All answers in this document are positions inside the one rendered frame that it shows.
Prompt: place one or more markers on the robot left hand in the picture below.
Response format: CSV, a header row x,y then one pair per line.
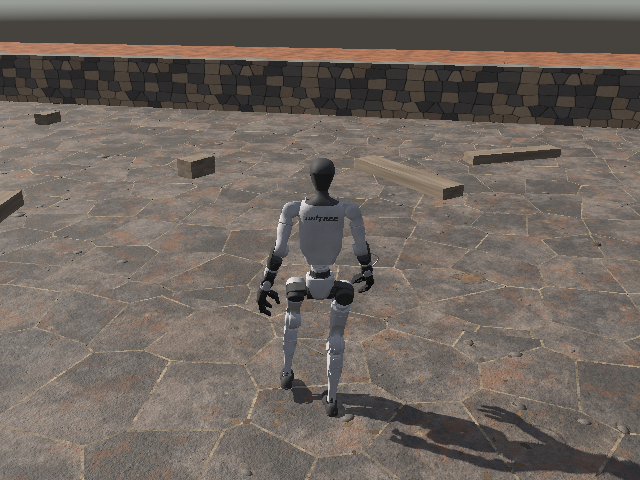
x,y
262,302

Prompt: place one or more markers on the robot right hand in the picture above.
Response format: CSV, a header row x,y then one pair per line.
x,y
359,278

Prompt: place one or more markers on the right robot upper arm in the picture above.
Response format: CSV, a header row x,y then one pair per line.
x,y
352,212

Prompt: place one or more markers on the robot right thigh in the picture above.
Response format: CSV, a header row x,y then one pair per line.
x,y
340,307

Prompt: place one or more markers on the left robot forearm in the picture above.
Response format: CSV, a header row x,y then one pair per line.
x,y
271,270

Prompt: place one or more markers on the right robot shin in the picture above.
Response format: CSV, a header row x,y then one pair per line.
x,y
334,370

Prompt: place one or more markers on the left robot upper arm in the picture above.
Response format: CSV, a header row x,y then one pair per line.
x,y
289,211

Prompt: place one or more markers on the right robot forearm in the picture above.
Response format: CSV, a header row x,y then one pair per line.
x,y
366,263

